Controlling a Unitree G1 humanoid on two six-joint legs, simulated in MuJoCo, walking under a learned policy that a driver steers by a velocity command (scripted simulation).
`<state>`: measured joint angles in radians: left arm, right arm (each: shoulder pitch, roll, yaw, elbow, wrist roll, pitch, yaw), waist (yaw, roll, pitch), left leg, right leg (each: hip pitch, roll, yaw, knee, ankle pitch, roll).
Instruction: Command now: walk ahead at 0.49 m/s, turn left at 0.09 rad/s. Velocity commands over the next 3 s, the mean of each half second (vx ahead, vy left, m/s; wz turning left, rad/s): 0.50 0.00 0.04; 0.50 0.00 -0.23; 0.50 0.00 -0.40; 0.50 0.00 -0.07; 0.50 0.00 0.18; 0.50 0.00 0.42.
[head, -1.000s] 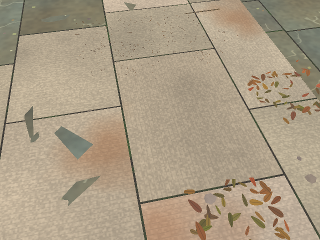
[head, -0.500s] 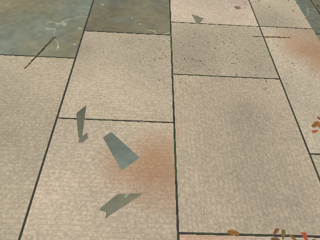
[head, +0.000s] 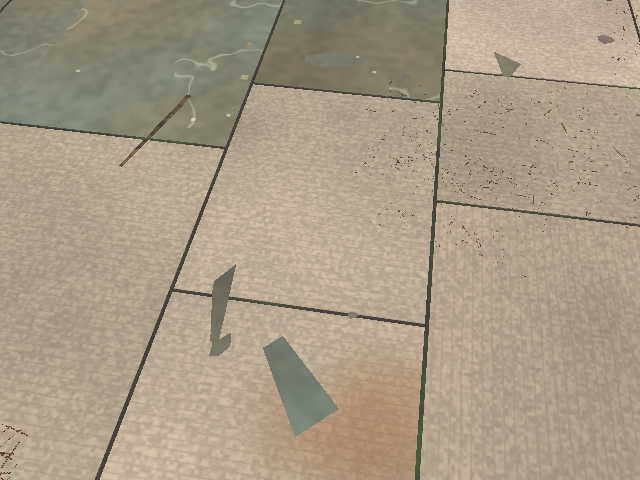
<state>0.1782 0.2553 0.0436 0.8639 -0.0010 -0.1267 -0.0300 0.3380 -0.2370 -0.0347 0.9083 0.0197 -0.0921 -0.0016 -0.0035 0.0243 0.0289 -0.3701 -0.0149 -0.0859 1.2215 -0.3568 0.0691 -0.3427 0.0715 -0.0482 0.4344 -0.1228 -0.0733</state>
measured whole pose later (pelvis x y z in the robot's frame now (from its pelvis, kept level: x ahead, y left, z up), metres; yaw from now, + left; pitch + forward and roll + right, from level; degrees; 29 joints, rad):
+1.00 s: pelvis +0.55 +0.02 -0.02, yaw -10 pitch +3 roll +1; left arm 0.06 0.24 0.05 0.75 -0.02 -0.07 -0.06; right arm 0.36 -0.26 -0.05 0.94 0.00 -0.05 -0.02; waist -0.04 -0.01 0.02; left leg 0.02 0.04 0.17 0.57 -0.46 -0.01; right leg -0.53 0.02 -0.06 0.59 -0.11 -0.12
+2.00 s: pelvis +1.09 -0.14 -0.01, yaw -23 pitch +3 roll +1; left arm 0.03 0.24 0.04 0.66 -0.01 -0.09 -0.04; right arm 0.42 -0.29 -0.05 0.89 0.02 -0.05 0.00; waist -0.09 -0.01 0.01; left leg 0.02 -0.01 0.00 0.38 -0.43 0.00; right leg -0.49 -0.02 -0.01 0.49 -0.05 -0.07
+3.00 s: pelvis +1.62 -0.29 +0.00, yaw -2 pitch +3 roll +1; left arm 0.06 0.27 0.04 0.71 0.00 -0.11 -0.03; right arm 0.36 -0.28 -0.06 0.75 0.02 -0.05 0.00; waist -0.08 -0.03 0.00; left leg -0.05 -0.10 -0.15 0.38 -0.37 0.06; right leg -0.54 -0.02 0.04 0.50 0.01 0.00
